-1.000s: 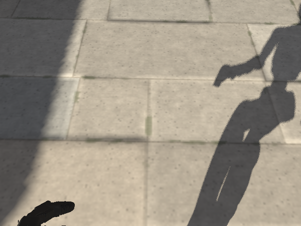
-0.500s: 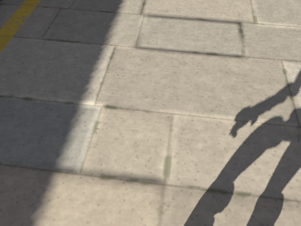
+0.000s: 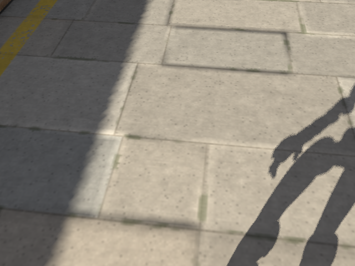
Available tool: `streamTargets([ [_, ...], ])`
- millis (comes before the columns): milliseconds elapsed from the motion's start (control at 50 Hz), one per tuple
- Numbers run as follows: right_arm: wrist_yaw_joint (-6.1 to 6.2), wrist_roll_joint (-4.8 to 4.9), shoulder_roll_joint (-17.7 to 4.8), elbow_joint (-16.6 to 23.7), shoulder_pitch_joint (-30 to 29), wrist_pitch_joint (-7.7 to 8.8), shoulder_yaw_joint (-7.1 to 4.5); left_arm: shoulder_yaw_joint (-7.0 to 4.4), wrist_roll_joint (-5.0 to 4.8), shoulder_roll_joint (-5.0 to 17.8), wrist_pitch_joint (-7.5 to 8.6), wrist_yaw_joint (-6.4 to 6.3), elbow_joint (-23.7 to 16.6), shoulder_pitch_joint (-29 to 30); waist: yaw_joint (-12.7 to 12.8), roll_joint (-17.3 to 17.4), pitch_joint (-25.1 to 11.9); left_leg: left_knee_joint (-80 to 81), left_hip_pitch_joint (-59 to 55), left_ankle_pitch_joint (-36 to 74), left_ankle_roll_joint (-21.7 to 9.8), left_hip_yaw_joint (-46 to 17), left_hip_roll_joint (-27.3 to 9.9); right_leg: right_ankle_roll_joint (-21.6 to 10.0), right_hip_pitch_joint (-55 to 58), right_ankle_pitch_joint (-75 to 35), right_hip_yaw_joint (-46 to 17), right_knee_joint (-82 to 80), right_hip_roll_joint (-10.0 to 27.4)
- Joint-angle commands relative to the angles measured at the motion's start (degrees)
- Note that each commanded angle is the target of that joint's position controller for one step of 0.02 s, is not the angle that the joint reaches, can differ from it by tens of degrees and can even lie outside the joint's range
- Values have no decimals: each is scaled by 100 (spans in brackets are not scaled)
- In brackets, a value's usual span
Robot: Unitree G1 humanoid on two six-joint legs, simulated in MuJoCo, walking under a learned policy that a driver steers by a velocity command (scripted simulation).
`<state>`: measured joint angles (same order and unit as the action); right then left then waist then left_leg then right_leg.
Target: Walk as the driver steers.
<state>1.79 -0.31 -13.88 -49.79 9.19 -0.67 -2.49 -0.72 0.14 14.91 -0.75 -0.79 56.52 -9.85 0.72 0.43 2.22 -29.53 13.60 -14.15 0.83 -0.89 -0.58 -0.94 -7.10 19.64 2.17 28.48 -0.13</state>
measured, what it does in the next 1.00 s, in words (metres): walks ahead: right foot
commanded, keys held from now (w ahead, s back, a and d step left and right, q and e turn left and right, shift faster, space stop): w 0.92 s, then w+e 0.08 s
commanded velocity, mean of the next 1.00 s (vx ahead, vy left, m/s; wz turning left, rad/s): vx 0.40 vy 0.00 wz -0.01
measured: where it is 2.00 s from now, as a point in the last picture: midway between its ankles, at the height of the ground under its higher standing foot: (204, 165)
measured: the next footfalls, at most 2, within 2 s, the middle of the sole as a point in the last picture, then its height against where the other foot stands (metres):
right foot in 0.74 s outside the picture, level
left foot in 1.28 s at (158, 202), level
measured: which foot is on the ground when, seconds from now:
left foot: down 0.00-0.74, up 0.76-1.00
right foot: down 0.00-0.26, up 0.28-0.72, down 0.74-1.00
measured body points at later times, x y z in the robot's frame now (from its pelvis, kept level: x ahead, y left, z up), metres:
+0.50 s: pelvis +0.14 +0.06 +0.01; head +0.15 +0.07 +0.46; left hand +0.28 +0.32 -0.11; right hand +0.12 -0.20 -0.12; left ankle +0.07 +0.14 -0.74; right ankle +0.23 -0.11 -0.67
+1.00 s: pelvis +0.42 -0.01 +0.01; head +0.44 -0.02 +0.46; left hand +0.44 +0.25 -0.13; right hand +0.55 -0.28 -0.11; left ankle +0.49 +0.16 -0.66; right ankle +0.43 -0.09 -0.74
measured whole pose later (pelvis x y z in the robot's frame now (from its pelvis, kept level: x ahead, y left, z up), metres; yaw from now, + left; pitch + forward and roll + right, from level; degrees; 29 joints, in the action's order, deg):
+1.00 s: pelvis +0.42 -0.01 +0.01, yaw -1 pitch +0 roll -1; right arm 1.3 0.5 -16.2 -51.7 9.3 4.8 -3.7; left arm -3.0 0.0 13.7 5.7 1.7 57.7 -16.9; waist 2.8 2.4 1.7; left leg -58.4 35.2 -11.8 -1.4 -2.4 -7.9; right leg -5.0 -8.4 7.8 3.1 16.1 -4.9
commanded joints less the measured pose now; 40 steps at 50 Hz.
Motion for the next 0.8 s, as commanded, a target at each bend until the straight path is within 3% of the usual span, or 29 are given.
streamTargets([
  [20,35,42,-608,103,-10,34,-171,-186,-62,822,32,-40,-44,-216,51,-393,-95,-169,-138,-668,-197,234,203,-396,-579,1046,-602,-882,415],
  [60,16,99,-566,234,-366,140,-170,-285,-116,1132,99,-64,-23,-433,209,-904,578,-970,970,-1230,-194,494,278,-966,-612,2682,-1866,-1685,1351],
  [80,-16,151,-507,327,-566,237,-150,-333,-137,1249,176,-82,-3,-481,259,-1024,897,-1354,1368,-1110,-265,319,53,-1239,-648,2765,-2495,-1970,1827],
  [120,-104,202,-551,360,-668,413,-169,-347,-105,1160,351,-82,14,-560,277,-913,1035,-1738,2147,-1422,-387,13,-298,-1413,-74,1863,-2753,-2004,2136],
  [160,-212,223,-548,322,-640,535,-166,-366,-180,1100,415,-44,-10,-510,219,-721,810,-1118,2007,-1371,-452,45,-430,-1229,341,995,-2233,-1827,1941],
  [180,-249,220,-520,223,-489,568,-173,-375,-213,1110,407,-20,-34,-385,94,-646,634,-584,1356,-926,-441,254,-319,-1083,153,587,-1793,-1700,1690],
  [220,-263,184,-577,-276,521,554,-278,-386,-203,1129,354,18,-92,-170,-362,-544,132,47,-769,266,-332,760,237,-813,-837,-290,-1009,-1105,1136],
  [240,-231,192,-767,-482,1187,520,-389,-332,-160,973,374,24,-110,-105,-673,-317,-171,107,-1651,265,-403,547,195,-611,-1255,-973,-627,-299,859],
  [260,-166,161,-1293,-580,1890,519,-532,-197,-88,514,413,39,-288,56,-906,1062,-403,1027,-2380,-473,-935,-1473,-1053,-116,-2216,-709,122,1797,177],
  [280,-245,108,-1427,-636,2225,589,-482,-167,-120,393,516,21,-488,90,-872,1828,-745,1923,-2804,-942,-1653,-3769,-2057,-3,-3129,1245,-314,3282,-337],
  [300,-259,82,-1045,-514,1650,667,-335,-250,-277,683,585,49,-457,46,-571,998,-323,1911,-2447,-1369,-1661,-3543,-2162,-154,-3605,1138,-793,4030,95],
  [320,-274,87,-820,-370,1193,716,-258,-270,-355,772,635,96,-425,8,-389,705,27,1956,-2091,-1283,-1466,-2863,-1927,-315,-3704,545,-775,4097,377],
  [340,-299,77,-762,-305,927,732,-216,-291,-316,749,663,99,-379,9,-282,457,188,2068,-1844,-917,-1314,-2339,-1713,-369,-3687,31,-675,3936,574],
  [380,-311,29,-571,-306,844,705,-121,-344,-202,705,625,142,-337,30,-169,450,254,2183,-1515,290,-1072,-1412,-1336,-319,-3325,-613,-578,3449,792],
  [420,-266,23,-626,-410,1116,673,-113,-325,-155,499,558,193,-333,79,-173,447,201,2204,-1500,1254,-1087,-935,-1185,-170,-3284,-907,-375,3135,781],
  [480,-172,21,-786,-496,1308,626,-127,-276,-98,340,507,184,-611,730,-278,274,366,2352,-1356,1681,-1178,-617,-1157,75,-3487,-1383,-255,2151,713],
  [540,-106,26,-862,-546,1421,601,-138,-213,-120,249,531,215,-829,1336,-418,360,484,2524,-1101,1515,-1129,-305,-1055,133,-3128,-2083,-90,1048,533],
  [620,-81,105,-842,-731,1685,570,-168,-187,-160,289,575,302,-1054,1804,-439,359,651,2485,-1456,1618,-1099,-171,-1290,-47,-2990,-2310,-136,373,436],
  [660,-69,130,-887,-753,1626,525,-212,-218,-166,404,615,360,-1118,1812,-313,369,566,2216,-1857,2073,-1026,-126,-1442,-213,-2903,-2060,-165,182,395],
  [700,-61,104,-1021,-717,1481,465,-265,-328,-169,633,631,372,-1043,1353,2,543,142,1557,-2106,3678,-920,-57,-1481,-391,-2133,-1675,3,185,141],
  [720,-60,76,-1032,-700,1396,410,-271,-442,-172,806,620,348,-853,655,378,621,-305,701,-2045,4623,-824,81,-1346,-528,-1245,-1566,160,186,-69],
  [740,-57,42,-925,-657,1380,369,-220,-583,-177,1041,590,299,-535,-367,817,566,-902,-551,-1453,4610,-640,258,-1062,-699,164,-1557,120,233,-69],
  [760,-76,-23,-602,-533,1665,381,-110,-690,-73,1439,562,235,-338,-1291,871,-303,-1697,-2536,289,2626,-413,423,-565,-1191,2102,-902,-1572,232,1157],
  [780,-138,56,132,-567,2219,530,100,-668,-50,1538,575,288,-258,-1486,488,-1657,-2437,-4212,1900,-1788,-181,-207,480,-1961,3167,543,-4420,-867,2228],
  [800,-160,234,-512,-490,1618,680,-46,-525,-116,1031,622,300,-283,-1112,627,-1130,-1800,-4839,2508,-1802,-323,-772,195,-1669,2708,1005,-4422,-1341,1999],
])
Keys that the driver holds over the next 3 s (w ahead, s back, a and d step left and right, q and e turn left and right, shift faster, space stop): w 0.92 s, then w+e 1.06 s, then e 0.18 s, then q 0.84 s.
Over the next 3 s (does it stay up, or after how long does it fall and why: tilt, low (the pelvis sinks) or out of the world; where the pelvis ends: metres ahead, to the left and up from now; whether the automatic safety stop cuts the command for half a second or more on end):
stays up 1.10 -0.22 0.01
